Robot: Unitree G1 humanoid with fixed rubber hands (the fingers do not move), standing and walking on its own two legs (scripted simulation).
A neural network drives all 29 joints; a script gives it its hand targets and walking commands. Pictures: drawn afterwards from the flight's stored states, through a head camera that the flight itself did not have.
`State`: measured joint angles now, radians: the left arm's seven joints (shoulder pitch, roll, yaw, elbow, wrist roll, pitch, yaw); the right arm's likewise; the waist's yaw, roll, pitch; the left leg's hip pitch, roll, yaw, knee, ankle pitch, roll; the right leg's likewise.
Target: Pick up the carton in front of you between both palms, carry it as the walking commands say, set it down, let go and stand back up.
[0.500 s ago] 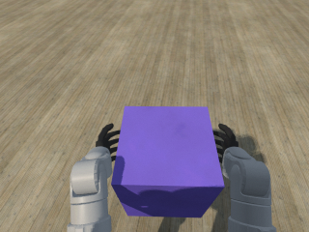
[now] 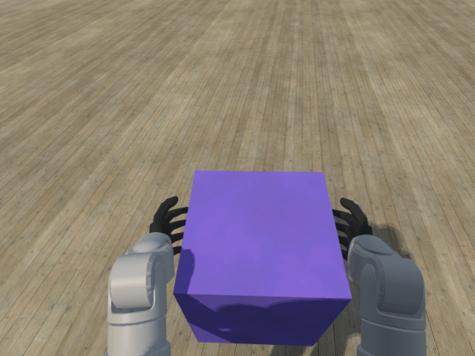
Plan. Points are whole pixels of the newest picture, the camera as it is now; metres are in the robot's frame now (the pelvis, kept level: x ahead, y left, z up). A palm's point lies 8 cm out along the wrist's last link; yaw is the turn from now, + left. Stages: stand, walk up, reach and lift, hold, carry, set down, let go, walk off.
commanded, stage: carry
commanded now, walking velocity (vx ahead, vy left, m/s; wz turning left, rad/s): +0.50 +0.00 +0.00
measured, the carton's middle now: (256, 262) +0.27 +0.00 +0.03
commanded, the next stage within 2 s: none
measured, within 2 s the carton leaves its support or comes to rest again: neither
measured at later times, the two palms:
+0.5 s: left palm (180, 132) +0.57 +0.17 +0.10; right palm (309, 129) +0.57 -0.13 +0.11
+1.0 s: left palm (203, 73) +0.89 +0.15 +0.11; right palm (298, 72) +0.90 -0.15 +0.10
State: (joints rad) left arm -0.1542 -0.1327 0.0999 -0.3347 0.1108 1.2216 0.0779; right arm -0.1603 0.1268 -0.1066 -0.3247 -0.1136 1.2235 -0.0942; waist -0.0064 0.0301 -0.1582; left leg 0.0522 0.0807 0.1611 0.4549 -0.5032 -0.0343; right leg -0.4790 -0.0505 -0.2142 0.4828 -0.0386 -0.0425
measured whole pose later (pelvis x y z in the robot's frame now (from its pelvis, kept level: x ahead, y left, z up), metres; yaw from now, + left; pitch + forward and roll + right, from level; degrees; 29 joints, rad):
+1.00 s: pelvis +0.63 +0.00 +0.00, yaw +0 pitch +3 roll -1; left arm -0.15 -0.13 0.09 -0.39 0.11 1.23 0.09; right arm -0.15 0.13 -0.10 -0.38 -0.11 1.22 -0.09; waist 0.00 0.02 -0.12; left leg 0.08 0.09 0.19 0.41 -0.49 -0.05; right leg -0.48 -0.04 -0.22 0.47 -0.08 -0.04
